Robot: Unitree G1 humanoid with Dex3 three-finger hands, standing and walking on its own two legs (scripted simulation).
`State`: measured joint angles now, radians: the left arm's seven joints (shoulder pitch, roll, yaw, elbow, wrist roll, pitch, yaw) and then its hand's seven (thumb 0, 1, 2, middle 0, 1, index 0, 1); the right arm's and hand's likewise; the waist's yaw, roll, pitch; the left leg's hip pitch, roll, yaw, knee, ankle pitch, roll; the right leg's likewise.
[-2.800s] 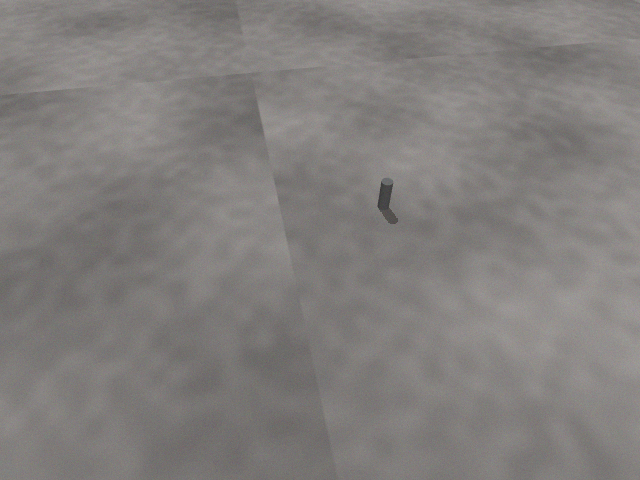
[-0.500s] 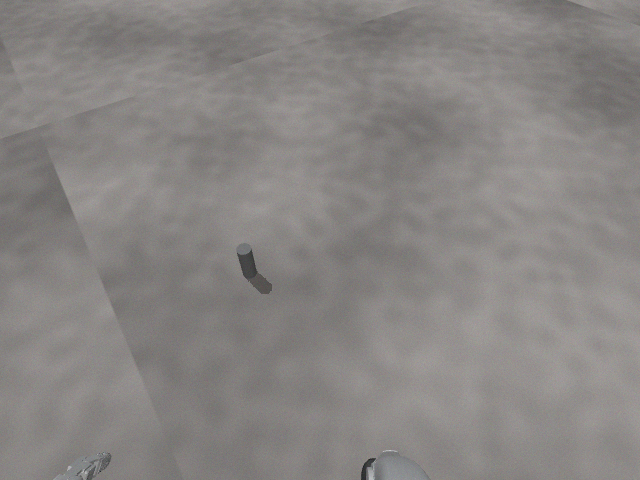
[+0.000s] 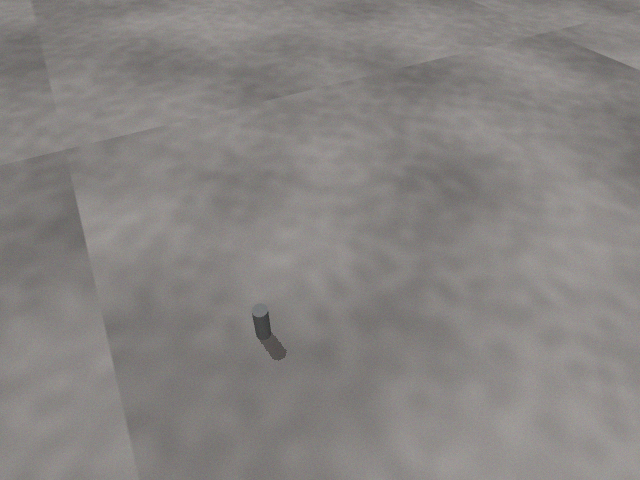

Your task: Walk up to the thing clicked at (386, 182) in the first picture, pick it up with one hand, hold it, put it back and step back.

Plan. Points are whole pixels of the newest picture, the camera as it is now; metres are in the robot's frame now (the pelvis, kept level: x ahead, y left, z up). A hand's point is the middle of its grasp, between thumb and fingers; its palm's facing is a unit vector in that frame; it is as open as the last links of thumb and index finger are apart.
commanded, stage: walk up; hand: left
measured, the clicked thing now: (261, 322) +0.72 +0.24 -0.68
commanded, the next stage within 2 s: none
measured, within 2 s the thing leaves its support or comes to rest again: neither
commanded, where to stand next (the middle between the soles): +0.36 +0.01 m, yaw +0 degrees
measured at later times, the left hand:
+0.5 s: hand (164, 394) +0.26 +0.26 -0.12, palm faces -0.06 -0.90 -0.44, open 7.4 cm
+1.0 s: hand (160, 363) +0.33 +0.30 -0.16, palm faces -0.04 -0.93 -0.37, open 7.4 cm
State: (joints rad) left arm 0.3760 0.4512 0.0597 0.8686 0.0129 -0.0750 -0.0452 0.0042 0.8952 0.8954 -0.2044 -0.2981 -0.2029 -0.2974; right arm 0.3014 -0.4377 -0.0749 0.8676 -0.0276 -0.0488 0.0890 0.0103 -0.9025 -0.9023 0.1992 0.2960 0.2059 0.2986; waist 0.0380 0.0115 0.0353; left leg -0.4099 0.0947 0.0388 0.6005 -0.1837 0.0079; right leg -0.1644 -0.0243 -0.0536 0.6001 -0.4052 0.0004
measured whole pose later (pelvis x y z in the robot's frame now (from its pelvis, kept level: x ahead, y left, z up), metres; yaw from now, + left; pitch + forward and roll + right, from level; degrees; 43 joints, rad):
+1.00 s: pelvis +0.28 +0.03 +0.00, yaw +0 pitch -3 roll -1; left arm 0.28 0.42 0.02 0.89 0.01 -0.03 0.00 0.00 0.90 0.90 -0.20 -0.30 -0.20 -0.30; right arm 0.22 -0.37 -0.04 0.86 -0.01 -0.03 0.05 0.01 -0.90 -0.90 0.20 0.30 0.21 0.30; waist 0.02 -0.03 0.11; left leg -0.38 0.04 0.04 0.65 -0.23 0.02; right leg -0.37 -0.03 -0.03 0.98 -0.52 -0.03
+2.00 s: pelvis +0.33 +0.02 +0.02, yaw -2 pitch -2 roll +0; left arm 0.07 0.36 0.00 1.17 0.00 -0.01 -0.01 0.00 0.90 0.90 -0.20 -0.30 -0.20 -0.30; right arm 0.10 -0.36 0.01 1.16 0.00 -0.02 0.02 0.01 -0.90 -0.90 0.20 0.30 0.21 0.30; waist 0.00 0.00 0.05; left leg -0.16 0.04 0.04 0.37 -0.16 -0.01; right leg -0.14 -0.02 -0.03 0.35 -0.18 0.01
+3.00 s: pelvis +0.35 +0.02 +0.03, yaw -1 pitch -2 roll +0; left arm 0.09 0.35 0.01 1.15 0.01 -0.01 0.00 0.00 0.90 0.90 -0.20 -0.30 -0.20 -0.30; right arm 0.08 -0.34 0.00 1.15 -0.01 -0.01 0.01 0.01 -0.90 -0.90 0.20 0.30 0.21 0.30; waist 0.00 0.00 0.05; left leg -0.12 0.03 0.03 0.31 -0.16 -0.01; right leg -0.09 -0.03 -0.03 0.29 -0.17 0.02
